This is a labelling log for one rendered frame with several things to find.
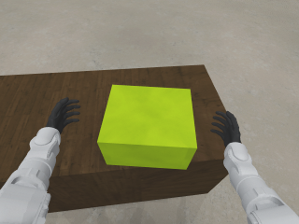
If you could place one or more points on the right robot upper arm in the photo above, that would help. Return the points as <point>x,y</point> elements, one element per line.
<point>273,215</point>

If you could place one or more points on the left robot upper arm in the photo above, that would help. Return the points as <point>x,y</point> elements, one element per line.
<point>24,205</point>

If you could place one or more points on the carton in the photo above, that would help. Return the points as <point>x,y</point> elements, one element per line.
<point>148,127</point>

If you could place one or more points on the right robot forearm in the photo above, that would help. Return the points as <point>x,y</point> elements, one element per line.
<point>251,188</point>

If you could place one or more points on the robot left hand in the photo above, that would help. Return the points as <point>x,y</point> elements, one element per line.
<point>58,117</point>

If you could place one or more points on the pedestal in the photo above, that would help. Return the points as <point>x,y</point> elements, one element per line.
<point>81,178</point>

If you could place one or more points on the robot right hand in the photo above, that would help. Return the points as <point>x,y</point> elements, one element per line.
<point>230,131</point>

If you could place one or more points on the left robot forearm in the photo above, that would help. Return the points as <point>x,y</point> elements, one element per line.
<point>36,168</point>

